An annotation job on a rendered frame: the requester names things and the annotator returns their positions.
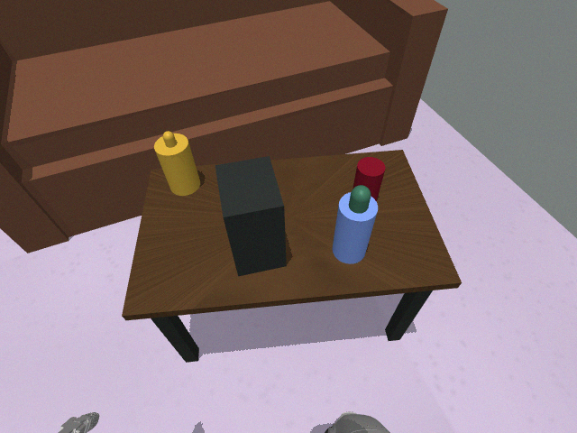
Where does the sofa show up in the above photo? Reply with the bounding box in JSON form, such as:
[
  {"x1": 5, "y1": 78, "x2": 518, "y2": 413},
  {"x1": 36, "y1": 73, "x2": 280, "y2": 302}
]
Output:
[{"x1": 0, "y1": 0, "x2": 448, "y2": 253}]

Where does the left robot hand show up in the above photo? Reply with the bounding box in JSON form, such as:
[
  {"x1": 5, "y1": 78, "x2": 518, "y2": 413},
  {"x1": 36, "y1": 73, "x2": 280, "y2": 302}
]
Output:
[{"x1": 59, "y1": 412, "x2": 99, "y2": 433}]

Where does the coffee table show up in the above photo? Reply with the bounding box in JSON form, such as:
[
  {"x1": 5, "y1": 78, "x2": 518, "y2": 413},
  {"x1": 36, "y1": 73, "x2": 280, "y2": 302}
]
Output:
[{"x1": 122, "y1": 150, "x2": 462, "y2": 363}]

